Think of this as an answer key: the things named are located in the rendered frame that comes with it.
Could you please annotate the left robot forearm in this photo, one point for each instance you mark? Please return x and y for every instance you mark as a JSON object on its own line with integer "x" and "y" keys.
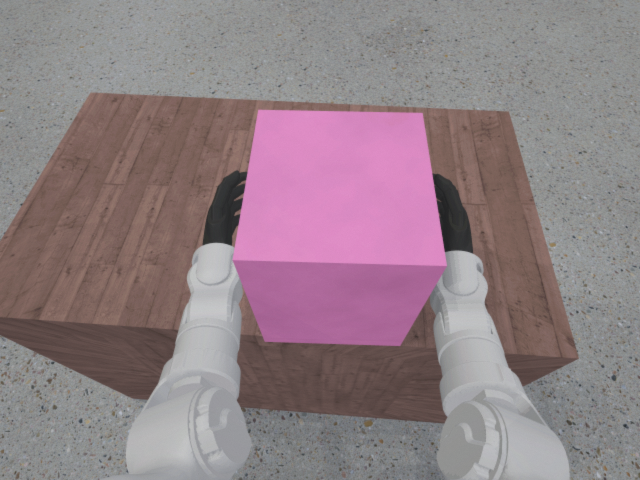
{"x": 208, "y": 338}

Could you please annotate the robot right upper arm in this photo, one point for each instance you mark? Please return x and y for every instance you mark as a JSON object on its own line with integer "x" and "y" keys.
{"x": 483, "y": 441}

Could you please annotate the robot left upper arm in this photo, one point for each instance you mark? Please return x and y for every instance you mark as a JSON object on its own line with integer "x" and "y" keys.
{"x": 200, "y": 435}

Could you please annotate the robot left hand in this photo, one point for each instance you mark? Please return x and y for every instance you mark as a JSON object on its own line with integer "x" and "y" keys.
{"x": 221, "y": 222}

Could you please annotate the carton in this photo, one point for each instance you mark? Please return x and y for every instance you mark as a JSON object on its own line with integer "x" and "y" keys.
{"x": 339, "y": 238}

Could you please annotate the right robot forearm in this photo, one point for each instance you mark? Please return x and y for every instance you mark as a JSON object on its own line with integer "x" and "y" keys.
{"x": 469, "y": 350}

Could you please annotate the pedestal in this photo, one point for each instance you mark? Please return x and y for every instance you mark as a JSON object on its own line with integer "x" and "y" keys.
{"x": 93, "y": 267}

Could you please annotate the robot right hand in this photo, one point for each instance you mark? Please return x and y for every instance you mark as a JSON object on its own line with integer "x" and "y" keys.
{"x": 454, "y": 220}

